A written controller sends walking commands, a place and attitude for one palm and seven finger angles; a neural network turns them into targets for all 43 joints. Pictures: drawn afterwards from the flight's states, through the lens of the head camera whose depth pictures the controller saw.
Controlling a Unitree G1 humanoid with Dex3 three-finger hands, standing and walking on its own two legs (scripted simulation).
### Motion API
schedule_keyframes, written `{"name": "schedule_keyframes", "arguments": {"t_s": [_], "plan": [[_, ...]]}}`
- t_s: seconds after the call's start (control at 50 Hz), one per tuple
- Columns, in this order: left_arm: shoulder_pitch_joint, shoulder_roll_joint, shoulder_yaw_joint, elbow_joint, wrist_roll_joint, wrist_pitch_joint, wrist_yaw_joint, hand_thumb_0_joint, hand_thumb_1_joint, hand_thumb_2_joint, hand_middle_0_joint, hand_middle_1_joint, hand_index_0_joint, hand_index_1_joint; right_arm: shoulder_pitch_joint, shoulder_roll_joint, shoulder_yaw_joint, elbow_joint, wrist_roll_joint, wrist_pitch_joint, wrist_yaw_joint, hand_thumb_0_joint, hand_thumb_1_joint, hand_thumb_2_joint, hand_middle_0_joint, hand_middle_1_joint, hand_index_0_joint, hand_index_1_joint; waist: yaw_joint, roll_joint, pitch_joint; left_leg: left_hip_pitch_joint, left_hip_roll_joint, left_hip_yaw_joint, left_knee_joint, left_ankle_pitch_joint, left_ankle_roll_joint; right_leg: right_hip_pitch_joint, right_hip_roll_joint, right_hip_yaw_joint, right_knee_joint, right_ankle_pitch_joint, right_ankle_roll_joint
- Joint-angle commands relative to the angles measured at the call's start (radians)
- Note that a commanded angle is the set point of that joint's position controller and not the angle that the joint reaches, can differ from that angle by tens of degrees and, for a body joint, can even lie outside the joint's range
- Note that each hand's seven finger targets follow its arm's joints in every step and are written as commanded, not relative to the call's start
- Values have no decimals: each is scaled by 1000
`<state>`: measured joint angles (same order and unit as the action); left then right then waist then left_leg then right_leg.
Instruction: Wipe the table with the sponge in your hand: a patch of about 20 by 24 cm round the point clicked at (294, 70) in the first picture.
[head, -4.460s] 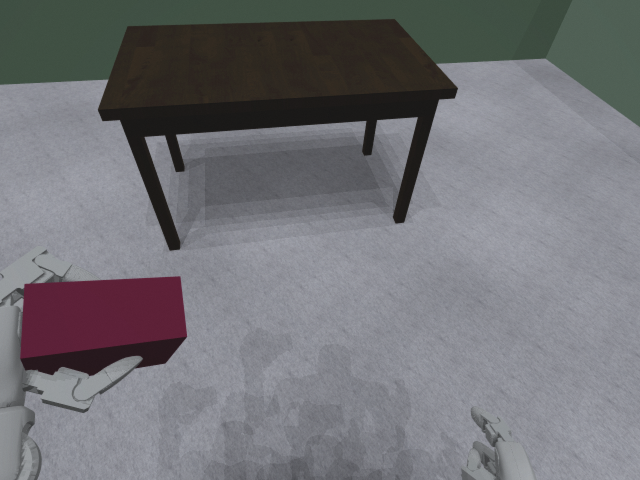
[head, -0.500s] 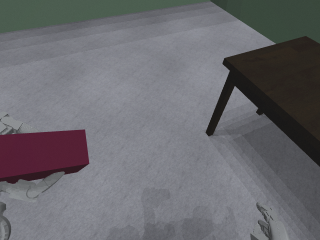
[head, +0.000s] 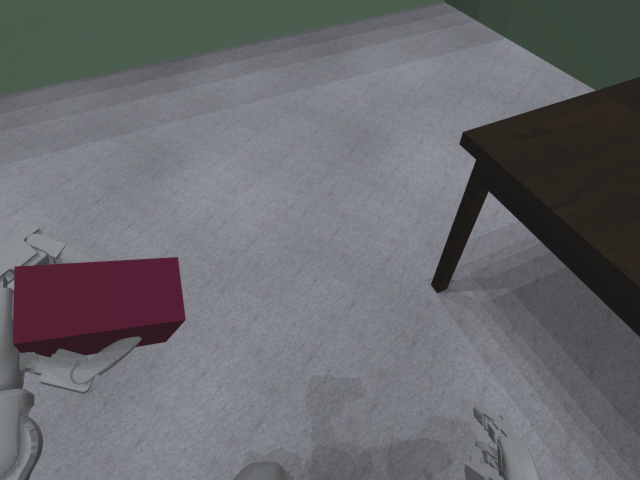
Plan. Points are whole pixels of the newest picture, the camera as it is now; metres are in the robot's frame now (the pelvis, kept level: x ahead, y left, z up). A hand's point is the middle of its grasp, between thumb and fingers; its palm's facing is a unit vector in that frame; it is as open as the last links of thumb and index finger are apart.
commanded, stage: walk to a spot facing it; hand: left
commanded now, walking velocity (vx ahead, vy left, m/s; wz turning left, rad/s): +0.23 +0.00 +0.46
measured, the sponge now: (127, 308) +0.24 +0.20 +0.15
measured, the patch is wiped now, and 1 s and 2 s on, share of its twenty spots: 0.00 0.00 0.00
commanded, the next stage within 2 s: turn to face it in 0.06 s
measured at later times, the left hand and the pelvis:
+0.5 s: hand (94, 223) +0.31 +0.24 +0.20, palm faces +0.37 -0.83 -0.41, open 9.8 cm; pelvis +0.08 +0.02 +0.01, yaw -3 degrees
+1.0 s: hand (259, 210) +0.33 +0.08 +0.20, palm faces +0.11 -0.85 -0.52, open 9.8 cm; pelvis +0.05 -0.07 +0.01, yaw -19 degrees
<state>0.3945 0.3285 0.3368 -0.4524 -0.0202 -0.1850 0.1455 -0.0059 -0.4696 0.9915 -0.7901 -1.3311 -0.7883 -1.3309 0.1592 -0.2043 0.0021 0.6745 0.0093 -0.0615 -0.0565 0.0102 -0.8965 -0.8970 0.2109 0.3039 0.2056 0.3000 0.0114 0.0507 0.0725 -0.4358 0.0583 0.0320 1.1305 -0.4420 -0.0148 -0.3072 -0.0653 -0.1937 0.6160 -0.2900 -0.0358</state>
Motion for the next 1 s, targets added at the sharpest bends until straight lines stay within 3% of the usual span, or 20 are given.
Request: {"name": "schedule_keyframes", "arguments": {"t_s": [0.0, 0.04, 0.1, 0.16, 0.18, 0.2, 0.22, 0.24, 0.26, 0.3, 0.36, 0.54, 0.62, 0.64, 0.66, 0.68, 0.72, 0.76, 0.84, 0.98], "plan": [[45, 240, 183, -307, -9, -97, 29, 0, 100, 1300, -1200, -1600, -1200, -1600, -92, -84, -38, -193, 0, -27, -5, 0, -900, -900, 200, 300, 200, 300, -6, -146, -122, -214, 54, -18, 37, 49, -20, 217, -324, 270, -325, 253, -118], [78, 252, 204, -345, -11, -100, 41, 0, 100, 1300, -1200, -1600, -1200, -1600, -80, -76, -41, -214, -5, -24, -9, 0, -900, -900, 200, 300, 200, 300, -4, -175, -151, -104, 56, 32, -190, 58, -12, 203, -300, 159, -286, 345, -99], [125, 228, 204, -355, -18, -93, 59, 0, 100, 1300, -1200, -1600, -1200, -1600, -55, -69, -52, -244, -11, -26, -10, 0, -900, -900, 200, 300, 200, 300, 20, -180, -156, -20, 14, 125, -396, 88, -3, 218, -298, 143, -243, 406, -99], [99, 212, 185, -354, -19, -90, 72, 0, 100, 1300, -1200, -1600, -1200, -1600, -17, -74, -61, -241, -11, -29, -19, 0, -900, -900, 200, 300, 200, 300, -10, -163, -194, 162, -34, 173, -599, 249, -8, 182, -231, 88, -127, 367, -49], [71, 207, 171, -366, -15, -97, 71, 0, 100, 1300, -1200, -1600, -1200, -1600, -6, -87, -70, -242, -10, -28, -27, 0, -900, -900, 200, 300, 200, 300, -22, -98, -210, 275, -24, 166, -664, 311, -1, 137, -188, 72, -33, 338, -23], [43, 209, 162, -380, -9, -111, 69, 0, 100, 1300, -1200, -1600, -1200, -1600, -3, -106, -77, -248, -6, -30, -34, 0, -900, -900, 200, 300, 200, 300, -28, 49, -239, 396, 57, 62, -698, 367, 32, 45, -131, 63, 109, 222, 10], [26, 195, 140, -376, -10, -117, 66, 0, 100, 1300, -1200, -1600, -1200, -1600, -2, -130, -80, -248, 0, -34, -33, 0, -900, -900, 200, 300, 200, 300, -24, 242, -249, 499, 284, -235, -728, 604, 129, -152, -15, 43, 301, -206, 54], [5, 219, 145, -331, -1, -125, 62, 0, 100, 1300, -1200, -1600, -1200, -1600, -10, -125, -63, -245, -6, -38, -26, 0, -900, -900, 200, 300, 200, 300, -19, 246, -243, 446, 396, -377, -794, 617, 199, -201, 23, 125, 487, -372, 45], [-23, 260, 171, -323, 1, -125, 56, 0, 100, 1300, -1200, -1600, -1200, -1600, -29, -124, -59, -232, -12, -41, -25, 0, -900, -900, 200, 300, 200, 300, -22, 218, -230, 398, 422, -385, -805, 560, 226, -235, -2, 184, 565, -328, 47], [-51, 225, 140, -365, 1, -125, 42, 0, 100, 1300, -1200, -1600, -1200, -1600, -25, -123, -64, -214, -5, -49, -12, 0, -900, -900, 200, 300, 200, 300, -20, 158, -199, 400, 367, -220, -781, 595, 206, -287, -21, 195, 542, -227, 57], [-6, 189, 110, -421, -5, -110, 27, 0, 100, 1300, -1200, -1600, -1200, -1600, -24, -117, -58, -222, -11, -73, 12, 0, -900, -900, 200, 300, 200, 300, -7, 214, -219, 363, 316, -20, -777, 664, 137, -204, -14, 131, 390, -126, 75], [7, 170, 120, -266, -23, -65, 1, 0, 100, 1300, -1200, -1600, -1200, -1600, -21, -109, -49, -256, -7, -69, 33, 0, -900, -900, 200, 300, 200, 300, -12, 176, -178, 337, 364, 122, -757, 570, 72, -95, 34, 46, 94, -77, 99], [-7, 187, 117, -267, -16, -46, 1, 0, 100, 1300, -1200, -1600, -1200, -1600, -20, -104, -47, -270, 8, -61, 39, 0, -900, -900, 200, 300, 200, 300, 5, 84, -202, 265, 299, 179, -526, 420, 16, 100, 33, 57, -129, 135, 76], [-28, 227, 134, -293, -9, -52, 6, 0, 100, 1300, -1200, -1600, -1200, -1600, -18, -88, -41, -279, 14, -56, 40, 0, -900, -900, 200, 300, 200, 300, 1, -88, -217, 192, 215, 207, -338, 288, -17, 166, -70, 193, -191, 421, 31], [-6, 286, 188, -286, -10, -60, 17, 0, 100, 1300, -1200, -1600, -1200, -1600, -50, -56, -25, -304, 11, -53, 32, 0, -900, -900, 200, 300, 200, 300, 11, -290, -210, -67, 80, 173, -152, -168, -58, 283, -234, 469, -172, 896, -67], [38, 279, 211, -276, -39, -43, 24, 0, 100, 1300, -1200, -1600, -1200, -1600, -53, -81, -45, -299, 18, -46, 32, 0, -900, -900, 200, 300, 200, 300, 24, -401, -265, -122, 22, 51, 13, -203, -74, 280, -274, 576, -188, 967, -82], [111, 287, 249, -334, -43, -47, 37, 0, 100, 1300, -1200, -1600, -1200, -1600, -80, -55, -19, -278, 10, -15, 35, 0, -900, -900, 200, 300, 200, 300, 9, -189, -310, -220, 39, -43, 140, -95, -87, 407, -261, 524, -118, 926, -121], [142, 258, 243, -353, -43, -64, 42, 0, 100, 1300, -1200, -1600, -1200, -1600, -91, -53, -17, -264, 3, 12, 33, 0, -900, -900, 200, 300, 200, 300, 1, -101, -294, -218, 28, -38, 173, -16, -94, 375, -213, 446, -145, 815, -112], [147, 252, 240, -304, -51, -71, 40, 0, 100, 1300, -1200, -1600, -1200, -1600, -85, -89, -51, -252, 1, 38, 26, 0, -900, -900, 200, 300, 200, 300, -4, -115, -260, -162, 22, -38, 71, 44, -94, 273, -181, 438, -211, 622, -105], [123, 221, 183, -221, -53, -63, 33, 0, 100, 1300, -1200, -1600, -1200, -1600, -70, -131, -59, -267, 6, 61, 31, 0, -900, -900, 200, 300, 200, 300, 18, -152, -232, -84, -10, -38, -153, 25, -71, 197, -146, 561, -328, 269, -71]]}}
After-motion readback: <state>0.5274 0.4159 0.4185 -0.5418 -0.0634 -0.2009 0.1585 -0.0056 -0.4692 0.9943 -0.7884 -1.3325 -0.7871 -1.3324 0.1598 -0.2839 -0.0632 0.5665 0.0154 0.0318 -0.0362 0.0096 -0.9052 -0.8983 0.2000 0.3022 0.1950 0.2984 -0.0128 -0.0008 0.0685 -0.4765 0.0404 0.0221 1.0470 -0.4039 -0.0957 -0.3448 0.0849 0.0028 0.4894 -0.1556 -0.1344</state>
